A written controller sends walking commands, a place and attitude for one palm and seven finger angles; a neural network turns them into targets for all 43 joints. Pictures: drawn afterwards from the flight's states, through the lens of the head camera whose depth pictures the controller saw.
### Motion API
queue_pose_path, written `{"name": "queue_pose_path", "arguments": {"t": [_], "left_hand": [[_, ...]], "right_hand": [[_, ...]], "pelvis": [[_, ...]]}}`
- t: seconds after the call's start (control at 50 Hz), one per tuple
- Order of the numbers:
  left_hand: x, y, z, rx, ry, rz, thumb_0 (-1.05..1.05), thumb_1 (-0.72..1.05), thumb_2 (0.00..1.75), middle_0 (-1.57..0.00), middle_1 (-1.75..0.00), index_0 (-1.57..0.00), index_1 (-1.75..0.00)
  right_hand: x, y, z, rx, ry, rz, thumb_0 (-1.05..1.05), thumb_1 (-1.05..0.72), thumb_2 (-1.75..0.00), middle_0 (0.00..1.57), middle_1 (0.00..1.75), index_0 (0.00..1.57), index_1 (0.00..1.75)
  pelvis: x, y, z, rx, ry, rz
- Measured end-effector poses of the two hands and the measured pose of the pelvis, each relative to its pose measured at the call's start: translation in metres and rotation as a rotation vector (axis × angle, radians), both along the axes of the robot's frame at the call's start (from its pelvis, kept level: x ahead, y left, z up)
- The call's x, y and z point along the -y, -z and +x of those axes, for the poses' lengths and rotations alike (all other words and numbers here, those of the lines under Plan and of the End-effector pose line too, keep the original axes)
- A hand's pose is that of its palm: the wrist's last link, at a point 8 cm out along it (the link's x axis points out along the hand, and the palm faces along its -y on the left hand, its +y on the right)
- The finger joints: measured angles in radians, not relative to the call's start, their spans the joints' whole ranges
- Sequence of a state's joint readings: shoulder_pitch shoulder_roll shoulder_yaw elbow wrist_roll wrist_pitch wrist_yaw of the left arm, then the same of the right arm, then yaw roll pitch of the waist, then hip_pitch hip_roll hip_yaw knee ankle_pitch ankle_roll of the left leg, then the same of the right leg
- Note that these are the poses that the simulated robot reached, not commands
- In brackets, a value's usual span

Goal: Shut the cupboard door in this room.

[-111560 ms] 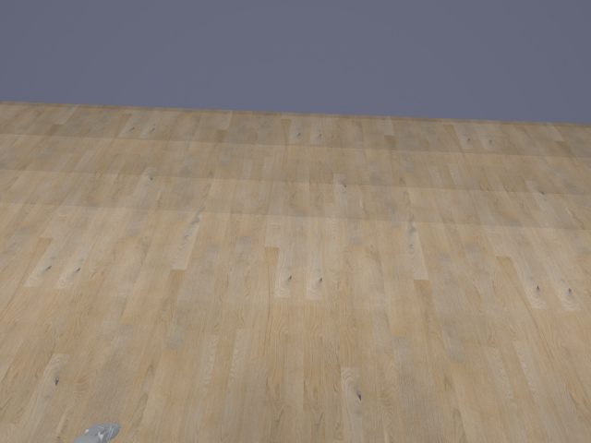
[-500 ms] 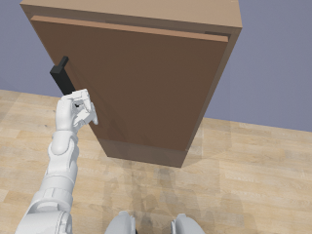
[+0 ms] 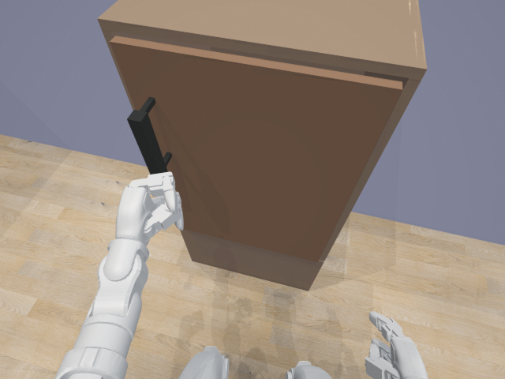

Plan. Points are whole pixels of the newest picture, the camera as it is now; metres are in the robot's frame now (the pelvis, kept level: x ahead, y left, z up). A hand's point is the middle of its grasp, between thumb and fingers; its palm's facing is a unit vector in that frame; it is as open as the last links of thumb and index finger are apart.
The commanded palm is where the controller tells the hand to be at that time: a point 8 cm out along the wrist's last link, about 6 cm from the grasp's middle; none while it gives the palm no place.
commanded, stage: draw the hand back to the body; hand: left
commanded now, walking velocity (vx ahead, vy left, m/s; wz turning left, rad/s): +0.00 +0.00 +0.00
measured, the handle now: (154, 140) +0.51 +0.21 +0.05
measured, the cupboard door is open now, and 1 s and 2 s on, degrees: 0 0 0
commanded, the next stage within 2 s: step back with the hand held close in 1.50 s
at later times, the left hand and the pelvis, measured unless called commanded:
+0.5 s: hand (112, 230) +0.28 +0.19 +0.14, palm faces +0.07 -0.99 -0.15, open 3.1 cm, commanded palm +0.24 +0.24 +0.15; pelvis +0.01 +0.00 +0.04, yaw +0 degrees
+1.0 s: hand out of the picture +0.24 +0.26 +0.21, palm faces +0.39 -0.84 -0.38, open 5.1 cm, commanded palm +0.19 +0.30 +0.23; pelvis +0.03 +0.01 +0.08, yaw +0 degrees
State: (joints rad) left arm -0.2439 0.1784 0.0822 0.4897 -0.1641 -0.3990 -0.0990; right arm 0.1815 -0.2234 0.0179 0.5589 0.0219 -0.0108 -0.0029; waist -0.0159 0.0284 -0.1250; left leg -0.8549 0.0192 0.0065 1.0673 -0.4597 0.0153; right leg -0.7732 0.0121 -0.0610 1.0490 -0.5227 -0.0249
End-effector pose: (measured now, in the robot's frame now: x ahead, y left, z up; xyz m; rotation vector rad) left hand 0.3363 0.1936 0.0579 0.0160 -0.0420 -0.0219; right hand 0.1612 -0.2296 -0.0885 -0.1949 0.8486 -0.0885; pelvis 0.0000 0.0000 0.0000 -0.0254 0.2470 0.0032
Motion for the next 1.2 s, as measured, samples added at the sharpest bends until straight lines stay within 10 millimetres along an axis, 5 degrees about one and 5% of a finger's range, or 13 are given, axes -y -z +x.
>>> {"name": "queue_pose_path", "arguments": {"t": [0.16,0.26,0.48,0.74,0.92,1.2], "left_hand": [[-0.015,-0.033,-0.023,-0.005,-0.01,0.022,0.02,0.9,0.9,-1.3,-1.5,-1.3,-1.5],[-0.026,-0.048,-0.043,-0.004,-0.023,0.024,0.02,0.9,0.9,-1.3,-1.5,-1.3,-1.5],[-0.044,-0.083,-0.079,-0.003,-0.064,0.103,0.02,0.9,0.9,-1.25,-1.45,-1.26,-1.44],[-0.075,-0.123,-0.117,-0.07,-0.325,0.279,0.02,0.9,0.9,-0.96,-1.12,-0.96,-1.12],[-0.097,-0.156,-0.132,-0.018,-0.405,0.347,0.02,0.9,0.9,-0.71,-0.86,-0.72,-0.85],[-0.118,-0.201,-0.16,0.088,-0.495,0.466,0.02,0.89,0.9,-0.34,-0.45,-0.35,-0.44]], "right_hand": [[0.007,-0.007,-0.039,-0.064,0.074,0.025,0.01,-0.91,-0.9,0.2,0.3,0.2,0.3],[0.016,-0.017,-0.047,-0.056,0.091,0.005,0.01,-0.91,-0.9,0.2,0.3,0.2,0.3],[0.02,-0.052,-0.005,0.12,0.076,-0.02,0.01,-0.91,-0.9,0.19,0.3,0.2,0.3],[-0.02,-0.087,0.048,0.198,-0.02,0.007,0.01,-0.91,-0.9,0.2,0.3,0.2,0.3],[-0.033,-0.088,0.056,0.189,-0.056,0.034,0.01,-0.91,-0.9,0.2,0.3,0.2,0.3],[-0.022,-0.083,0.049,0.163,-0.031,0.026,0.01,-0.91,-0.9,0.2,0.3,0.2,0.3]], "pelvis": [[0.001,-0.018,0.004,0.053,0.017,0.01],[0.003,-0.027,0.005,0.085,0.013,0.011],[0.004,-0.041,0.008,0.157,0.007,0.015],[-0.004,-0.068,0.021,0.264,-0.003,0.02],[-0.008,-0.074,0.032,0.289,0.002,0.022],[-0.009,-0.076,0.035,0.3,0.004,0.022]]}}
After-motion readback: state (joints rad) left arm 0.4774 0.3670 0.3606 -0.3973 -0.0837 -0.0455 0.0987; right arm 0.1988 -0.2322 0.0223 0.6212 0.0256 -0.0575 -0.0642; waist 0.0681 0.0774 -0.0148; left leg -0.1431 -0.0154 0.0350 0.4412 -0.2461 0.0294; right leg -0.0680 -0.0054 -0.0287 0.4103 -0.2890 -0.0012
